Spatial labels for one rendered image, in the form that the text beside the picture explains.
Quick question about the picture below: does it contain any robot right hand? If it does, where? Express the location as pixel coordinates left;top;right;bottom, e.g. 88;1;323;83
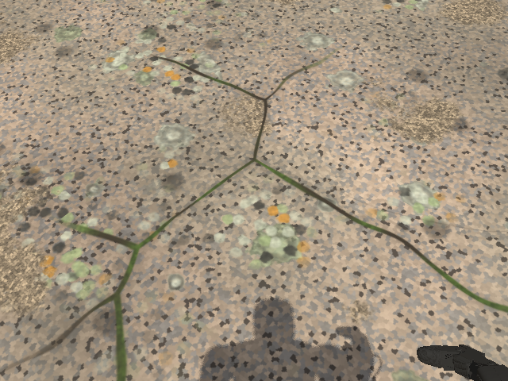
417;344;508;381

